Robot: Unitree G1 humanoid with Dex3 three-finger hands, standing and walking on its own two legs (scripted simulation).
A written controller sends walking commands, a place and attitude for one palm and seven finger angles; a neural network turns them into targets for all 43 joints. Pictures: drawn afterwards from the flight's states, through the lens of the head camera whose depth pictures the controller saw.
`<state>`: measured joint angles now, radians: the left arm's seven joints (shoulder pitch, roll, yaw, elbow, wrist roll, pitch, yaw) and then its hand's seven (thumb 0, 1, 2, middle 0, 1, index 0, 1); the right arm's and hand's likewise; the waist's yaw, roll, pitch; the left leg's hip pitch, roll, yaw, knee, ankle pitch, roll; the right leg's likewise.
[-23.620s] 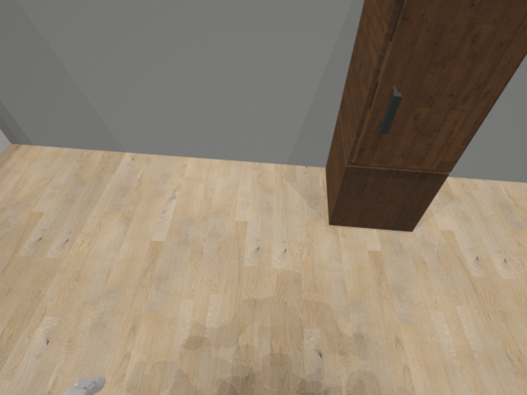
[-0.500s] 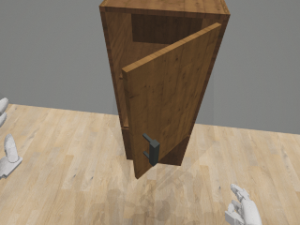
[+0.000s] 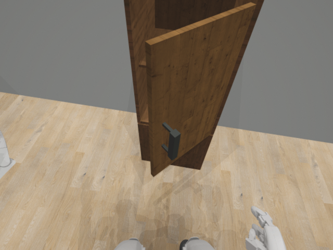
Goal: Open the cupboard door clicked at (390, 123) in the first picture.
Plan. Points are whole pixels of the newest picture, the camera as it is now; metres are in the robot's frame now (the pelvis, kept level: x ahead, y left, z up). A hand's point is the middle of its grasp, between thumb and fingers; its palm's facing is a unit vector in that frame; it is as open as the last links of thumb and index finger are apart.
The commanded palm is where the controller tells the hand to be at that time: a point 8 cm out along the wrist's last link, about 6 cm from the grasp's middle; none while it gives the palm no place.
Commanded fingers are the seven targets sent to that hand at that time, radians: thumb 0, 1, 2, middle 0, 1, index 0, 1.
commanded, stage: step back with the hand held close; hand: left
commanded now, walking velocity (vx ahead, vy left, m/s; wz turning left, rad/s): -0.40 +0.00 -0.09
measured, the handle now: (169, 141) +0.44 +0.00 -0.06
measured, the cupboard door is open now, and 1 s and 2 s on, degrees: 50 50 50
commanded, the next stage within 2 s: stop stepping back and stand still in 0.18 s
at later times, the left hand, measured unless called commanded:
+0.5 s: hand out of the picture +0.07 +0.26 +0.20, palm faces +0.56 -0.65 -0.51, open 7.4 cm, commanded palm +0.02 +0.29 +0.20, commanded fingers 0.00 0.90 0.90 -0.20 -0.30 -0.20 -0.30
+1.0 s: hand out of the picture +0.07 +0.24 +0.18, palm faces +0.42 -0.78 -0.47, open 7.4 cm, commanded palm +0.01 +0.28 +0.20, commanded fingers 0.00 0.90 0.90 -0.20 -0.30 -0.20 -0.30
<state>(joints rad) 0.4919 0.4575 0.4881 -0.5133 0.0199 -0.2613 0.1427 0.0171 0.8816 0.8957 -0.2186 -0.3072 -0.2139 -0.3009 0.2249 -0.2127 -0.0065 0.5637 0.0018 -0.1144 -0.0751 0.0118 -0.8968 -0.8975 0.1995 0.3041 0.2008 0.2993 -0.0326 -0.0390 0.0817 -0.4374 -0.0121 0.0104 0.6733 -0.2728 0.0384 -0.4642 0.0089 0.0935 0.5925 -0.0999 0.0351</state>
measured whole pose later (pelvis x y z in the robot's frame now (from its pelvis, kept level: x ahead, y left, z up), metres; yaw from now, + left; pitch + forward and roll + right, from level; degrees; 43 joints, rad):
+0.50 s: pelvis -0.09 -0.02 +0.00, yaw +5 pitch -1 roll +1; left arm 0.52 0.42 0.48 -0.51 -0.02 -0.28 0.16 0.01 0.88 0.90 -0.22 -0.31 -0.22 -0.30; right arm 0.21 -0.20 -0.02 0.67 -0.01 -0.16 -0.05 0.01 -0.90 -0.90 0.20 0.30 0.20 0.30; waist 0.04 0.00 0.05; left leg -0.63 0.04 0.05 0.97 -0.34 -0.03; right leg -0.34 0.03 0.05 0.75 -0.40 -0.03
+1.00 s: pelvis -0.14 -0.02 +0.02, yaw -2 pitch +0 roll +1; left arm 0.53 0.40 0.42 -0.46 -0.01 -0.21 0.16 0.02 0.88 0.90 -0.22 -0.31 -0.21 -0.30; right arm 0.25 -0.20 0.01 0.66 -0.01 -0.15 -0.05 0.01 -0.90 -0.90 0.20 0.30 0.20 0.30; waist 0.00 -0.03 0.00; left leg -0.32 0.03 0.07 0.69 -0.42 0.01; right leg -0.29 0.04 -0.01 0.54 -0.26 -0.07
